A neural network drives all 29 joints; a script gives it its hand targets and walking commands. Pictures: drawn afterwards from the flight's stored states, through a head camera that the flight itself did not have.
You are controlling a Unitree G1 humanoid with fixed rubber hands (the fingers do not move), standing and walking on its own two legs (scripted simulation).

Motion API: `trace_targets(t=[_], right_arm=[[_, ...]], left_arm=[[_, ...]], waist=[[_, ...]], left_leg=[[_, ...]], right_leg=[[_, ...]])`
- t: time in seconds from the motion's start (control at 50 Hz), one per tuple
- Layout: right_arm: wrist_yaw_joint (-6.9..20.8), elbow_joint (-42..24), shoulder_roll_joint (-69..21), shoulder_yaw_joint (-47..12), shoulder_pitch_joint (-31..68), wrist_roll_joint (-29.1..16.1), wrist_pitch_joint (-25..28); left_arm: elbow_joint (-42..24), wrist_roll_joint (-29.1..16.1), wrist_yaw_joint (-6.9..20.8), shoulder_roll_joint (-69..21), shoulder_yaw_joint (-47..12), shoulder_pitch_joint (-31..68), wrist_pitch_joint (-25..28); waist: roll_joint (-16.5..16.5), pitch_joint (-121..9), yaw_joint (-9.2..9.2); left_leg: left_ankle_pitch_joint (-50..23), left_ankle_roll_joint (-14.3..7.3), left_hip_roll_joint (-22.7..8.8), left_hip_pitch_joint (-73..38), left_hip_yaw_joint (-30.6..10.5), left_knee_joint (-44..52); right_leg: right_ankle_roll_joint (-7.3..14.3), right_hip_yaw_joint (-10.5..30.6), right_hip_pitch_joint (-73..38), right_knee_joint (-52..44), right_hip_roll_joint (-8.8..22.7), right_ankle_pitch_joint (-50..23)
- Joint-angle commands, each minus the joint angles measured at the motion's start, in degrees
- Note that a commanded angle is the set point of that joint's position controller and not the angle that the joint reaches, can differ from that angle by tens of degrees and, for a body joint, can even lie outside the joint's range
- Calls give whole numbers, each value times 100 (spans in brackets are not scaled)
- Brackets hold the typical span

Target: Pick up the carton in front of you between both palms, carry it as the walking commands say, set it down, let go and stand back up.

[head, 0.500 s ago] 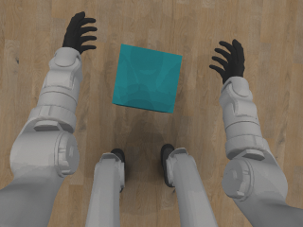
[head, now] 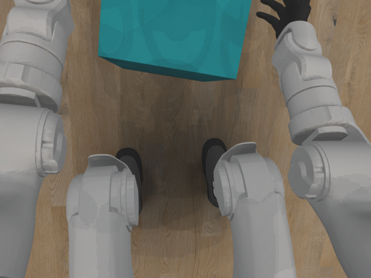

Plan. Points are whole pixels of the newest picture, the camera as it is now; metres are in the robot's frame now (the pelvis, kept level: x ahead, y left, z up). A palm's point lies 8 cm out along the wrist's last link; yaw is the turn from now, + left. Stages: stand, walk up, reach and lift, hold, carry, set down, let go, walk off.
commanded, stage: reach and lift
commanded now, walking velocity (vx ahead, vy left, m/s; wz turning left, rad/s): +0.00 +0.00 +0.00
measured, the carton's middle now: (173, 19) +0.54 +0.00 -0.27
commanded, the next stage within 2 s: none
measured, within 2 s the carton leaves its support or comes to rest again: leaves its support in 0.86 s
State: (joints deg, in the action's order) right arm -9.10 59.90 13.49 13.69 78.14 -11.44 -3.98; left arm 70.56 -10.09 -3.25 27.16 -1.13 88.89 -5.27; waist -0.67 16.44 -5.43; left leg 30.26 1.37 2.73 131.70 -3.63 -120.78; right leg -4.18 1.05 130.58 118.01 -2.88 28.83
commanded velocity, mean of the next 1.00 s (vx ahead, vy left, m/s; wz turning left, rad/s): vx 0.00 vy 0.00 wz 0.00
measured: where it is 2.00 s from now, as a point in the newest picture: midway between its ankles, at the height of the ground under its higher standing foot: (174, 189)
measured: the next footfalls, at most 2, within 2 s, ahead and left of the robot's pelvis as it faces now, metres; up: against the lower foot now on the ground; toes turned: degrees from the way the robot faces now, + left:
none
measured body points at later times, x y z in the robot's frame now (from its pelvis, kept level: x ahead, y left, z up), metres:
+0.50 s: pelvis +0.01 +0.00 -0.02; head +0.38 +0.02 +0.23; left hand +0.58 +0.16 -0.20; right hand +0.54 -0.19 -0.20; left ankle +0.11 +0.12 -0.36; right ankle +0.13 -0.13 -0.36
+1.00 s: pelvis +0.02 +0.00 -0.02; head +0.37 +0.03 +0.26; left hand +0.57 +0.14 -0.18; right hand +0.55 -0.17 -0.16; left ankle +0.11 +0.12 -0.36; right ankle +0.13 -0.13 -0.36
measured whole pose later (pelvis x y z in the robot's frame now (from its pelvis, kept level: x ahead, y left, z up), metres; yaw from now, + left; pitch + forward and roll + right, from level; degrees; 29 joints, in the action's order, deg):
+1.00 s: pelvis +0.02 +0.00 -0.02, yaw +1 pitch +40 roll -3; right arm -11.0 48.9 7.8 20.3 72.5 -6.1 -10.9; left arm 58.9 -4.3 -7.4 16.1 3.0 79.8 -11.6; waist -1.0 12.4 -4.3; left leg 34.0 1.3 3.9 132.2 -2.8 -126.8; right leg -5.7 3.2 131.3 124.5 -4.5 32.8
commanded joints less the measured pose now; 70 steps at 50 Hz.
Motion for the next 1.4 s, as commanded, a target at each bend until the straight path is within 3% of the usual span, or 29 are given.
trace_targets(t=[0.0,0.08,0.22,0.4,0.56,0.6,0.64,0.68,0.76,0.82,0.92,1.0,1.06,1.18,1.26,1.38], right_arm=[[14,-346,814,-44,1422,-80,229],[11,-392,932,-109,1587,-152,352],[6,-251,793,-302,1101,-325,432],[-12,-246,682,-237,1217,-164,445],[11,-97,-46,-474,1744,-221,409],[103,-48,-596,-475,1957,-59,396],[482,-197,-2201,-764,2722,57,317],[953,-354,-3710,-884,3317,338,114],[1515,-784,-4915,-819,3443,648,-239],[1692,-1171,-5426,-993,3424,469,-351],[1721,-1886,-6171,-1627,3297,72,-573],[1732,-2771,-6510,-2193,3366,4,-861],[1713,-3146,-6614,-2344,3217,161,-1092],[1857,-1895,-6791,-1412,2525,1086,-1508],[1933,-1602,-6807,-887,2471,1528,-1551],[2033,-1620,-7071,-879,2334,1681,-1593]], left_arm=[[-409,-99,-3,671,-42,1740,235],[-731,-172,-42,651,-153,1961,339],[-838,-316,-127,357,-305,1457,364],[-538,-146,-130,243,-82,1336,387],[-475,-187,-129,-493,-452,1885,378],[-476,-188,-13,-1262,-643,2097,347],[-555,-163,331,-2950,-925,2642,290],[-631,102,753,-4506,-836,2883,150],[-953,454,1225,-5761,-406,2511,-73],[-1388,393,1295,-6301,-472,2444,-146],[-2610,70,1171,-7036,-1075,2739,-253],[-3509,106,1012,-7658,-1408,2521,-563],[-3610,263,974,-8015,-1407,2077,-857],[-2321,1088,1218,-8154,-329,1460,-1245],[-2027,1461,1330,-8110,276,1423,-1275],[-1999,1666,1383,-8189,511,1275,-1287]], waist=[[660,-6756,-162],[790,-6739,-153],[784,-7213,-169],[587,-6420,-80],[673,-6208,-30],[731,-6136,-158],[752,-6084,-148],[728,-5832,-103],[561,-5703,7],[540,-6310,42],[720,-8430,17],[757,-10107,54],[749,-10125,46],[665,-7588,39],[547,-7394,37],[346,-7818,166]], left_leg=[[-994,-50,-242,-3632,220,743],[-1437,-16,-225,-3705,212,484],[-2013,46,-126,-4092,295,290],[-1395,-32,-114,-3347,267,426],[-1034,-31,-27,-3442,274,568],[-979,-40,44,-3445,258,586],[-1060,-62,143,-3323,234,569],[-963,-94,282,-3123,272,536],[-1189,-183,394,-2879,486,438],[-1715,-201,448,-3072,563,366],[-2736,-117,508,-4335,658,321],[-3159,-69,601,-5431,717,487],[-2627,-31,680,-5300,776,842],[-405,-53,718,-3716,863,1840],[-207,-101,762,-3672,817,2270],[-337,-122,778,-4202,803,2755]], right_leg=[[-30,-537,-3286,-598,198,-1301],[13,-504,-3235,-332,159,-1729],[16,-543,-3503,-173,64,-2312],[2,-478,-3152,-276,44,-1777],[33,-503,-3245,-396,-77,-1446],[84,-498,-3269,-397,-143,-1381],[130,-506,-3188,-299,-243,-1413],[134,-552,-3014,-229,-328,-1291],[163,-662,-2831,-143,-443,-1373],[171,-695,-3022,-51,-463,-1894],[126,-785,-3527,5,-503,-2737],[50,-920,-3785,-205,-561,-2864],[41,-962,-3874,-565,-613,-2369],[169,-859,-3239,-1479,-655,-507],[223,-788,-3438,-1923,-670,-355],[200,-735,-3945,-2464,-691,-414]])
